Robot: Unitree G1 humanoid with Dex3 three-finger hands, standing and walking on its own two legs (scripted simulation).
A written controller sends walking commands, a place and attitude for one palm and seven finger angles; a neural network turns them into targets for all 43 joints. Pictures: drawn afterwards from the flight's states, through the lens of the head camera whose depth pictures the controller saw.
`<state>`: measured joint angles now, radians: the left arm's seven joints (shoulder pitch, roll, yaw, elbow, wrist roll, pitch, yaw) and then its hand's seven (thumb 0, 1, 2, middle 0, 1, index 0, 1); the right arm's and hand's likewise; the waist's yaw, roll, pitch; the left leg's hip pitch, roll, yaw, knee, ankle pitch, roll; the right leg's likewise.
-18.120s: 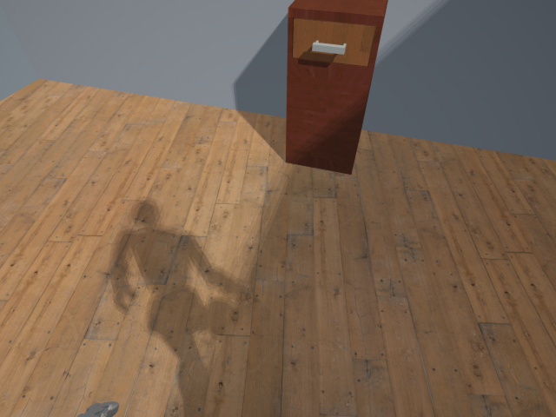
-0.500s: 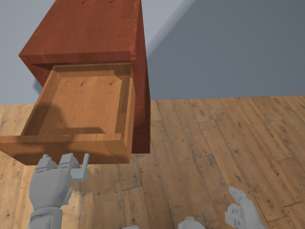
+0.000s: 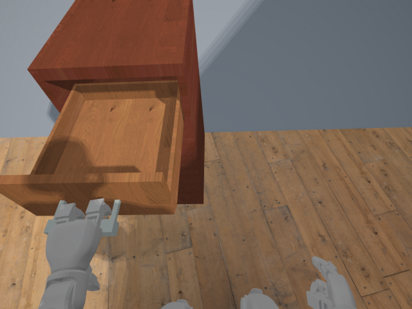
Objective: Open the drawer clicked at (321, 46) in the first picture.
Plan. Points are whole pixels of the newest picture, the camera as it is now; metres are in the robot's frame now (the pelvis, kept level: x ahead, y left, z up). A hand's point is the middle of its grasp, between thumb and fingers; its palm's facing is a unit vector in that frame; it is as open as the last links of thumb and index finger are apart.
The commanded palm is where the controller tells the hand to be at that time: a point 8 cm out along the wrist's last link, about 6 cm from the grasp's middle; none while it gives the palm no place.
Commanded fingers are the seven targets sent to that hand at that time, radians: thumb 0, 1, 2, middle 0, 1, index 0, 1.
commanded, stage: lift the hand off the handle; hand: left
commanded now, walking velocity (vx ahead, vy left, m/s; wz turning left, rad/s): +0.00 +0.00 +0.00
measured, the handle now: (85, 216) +0.29 +0.28 -0.01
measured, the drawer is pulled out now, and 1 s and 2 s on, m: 0.30 0.30 0.30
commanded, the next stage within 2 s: none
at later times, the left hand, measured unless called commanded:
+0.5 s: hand (81, 236) +0.24 +0.26 +0.00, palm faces -0.01 -0.03 -1.00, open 13.7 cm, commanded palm +0.22 +0.27 +0.06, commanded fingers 0.00 -0.50 0.30 -0.30 -1.20 -0.30 -1.20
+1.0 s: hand (73, 228) +0.25 +0.26 +0.04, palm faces +0.00 -0.04 -1.00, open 13.5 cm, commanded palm +0.22 +0.26 +0.10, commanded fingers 0.00 -0.50 0.30 -0.30 -1.20 -0.30 -1.20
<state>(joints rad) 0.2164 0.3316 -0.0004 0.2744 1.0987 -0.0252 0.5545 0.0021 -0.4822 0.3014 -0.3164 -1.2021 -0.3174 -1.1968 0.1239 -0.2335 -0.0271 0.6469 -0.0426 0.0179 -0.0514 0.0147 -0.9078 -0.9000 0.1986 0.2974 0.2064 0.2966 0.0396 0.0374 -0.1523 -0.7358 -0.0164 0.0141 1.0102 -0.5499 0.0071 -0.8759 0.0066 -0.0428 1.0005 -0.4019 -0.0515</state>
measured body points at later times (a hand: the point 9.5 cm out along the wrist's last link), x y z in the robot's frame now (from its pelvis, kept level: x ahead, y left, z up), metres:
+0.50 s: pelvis +0.01 +0.00 +0.02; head +0.06 -0.02 +0.46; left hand +0.24 +0.26 +0.06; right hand +0.20 -0.24 -0.10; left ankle -0.03 +0.12 -0.67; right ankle +0.05 -0.09 -0.67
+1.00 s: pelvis +0.02 +0.01 +0.04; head +0.06 -0.02 +0.48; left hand +0.24 +0.26 +0.09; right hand +0.23 -0.21 -0.07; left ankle -0.03 +0.12 -0.67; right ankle +0.05 -0.09 -0.67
